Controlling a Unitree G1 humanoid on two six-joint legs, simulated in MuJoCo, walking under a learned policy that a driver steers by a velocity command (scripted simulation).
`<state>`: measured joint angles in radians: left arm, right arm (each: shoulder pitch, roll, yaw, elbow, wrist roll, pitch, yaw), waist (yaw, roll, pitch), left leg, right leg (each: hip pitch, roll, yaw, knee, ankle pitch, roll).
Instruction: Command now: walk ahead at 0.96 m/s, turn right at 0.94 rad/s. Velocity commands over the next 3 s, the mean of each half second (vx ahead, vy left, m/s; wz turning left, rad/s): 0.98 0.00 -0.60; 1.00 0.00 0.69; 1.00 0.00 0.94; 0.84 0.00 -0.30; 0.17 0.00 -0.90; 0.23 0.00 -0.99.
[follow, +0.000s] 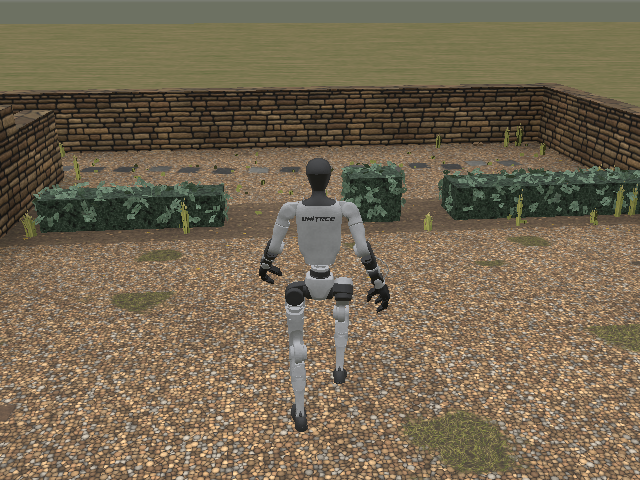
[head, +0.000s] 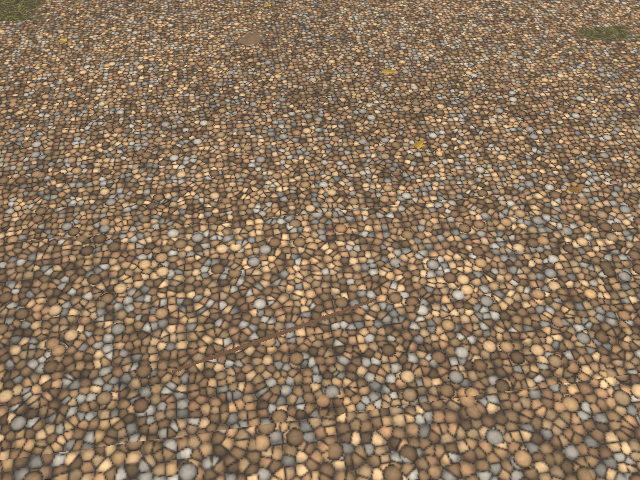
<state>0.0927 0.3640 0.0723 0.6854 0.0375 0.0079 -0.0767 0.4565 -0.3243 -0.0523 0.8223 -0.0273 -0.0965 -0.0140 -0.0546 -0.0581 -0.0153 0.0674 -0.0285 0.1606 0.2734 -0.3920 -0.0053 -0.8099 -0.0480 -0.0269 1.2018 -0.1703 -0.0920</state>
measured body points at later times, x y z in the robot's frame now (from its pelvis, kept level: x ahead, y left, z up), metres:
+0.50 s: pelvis +0.46 -0.06 -0.02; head +0.48 -0.05 +0.43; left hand +0.56 +0.21 -0.15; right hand +0.56 -0.35 -0.10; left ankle +0.69 +0.01 -0.71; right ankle +0.28 -0.05 -0.73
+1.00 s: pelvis +1.00 -0.12 -0.21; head +1.02 -0.13 +0.24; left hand +1.25 +0.07 -0.26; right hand +0.91 -0.38 -0.34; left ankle +0.76 -0.03 -0.88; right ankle +1.17 -0.26 -0.91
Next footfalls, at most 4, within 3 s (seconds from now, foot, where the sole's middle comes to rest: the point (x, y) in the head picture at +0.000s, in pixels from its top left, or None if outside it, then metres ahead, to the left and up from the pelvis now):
0.18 right None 0.32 -0.06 -0.76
0.66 left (321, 384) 0.78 -0.04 -0.94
1.00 right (387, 250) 1.22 -0.26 -0.94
1.52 left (271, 204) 1.59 0.10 -1.12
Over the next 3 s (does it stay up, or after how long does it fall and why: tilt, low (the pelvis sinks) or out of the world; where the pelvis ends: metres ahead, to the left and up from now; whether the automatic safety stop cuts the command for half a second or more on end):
stays up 2.21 0.42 -0.53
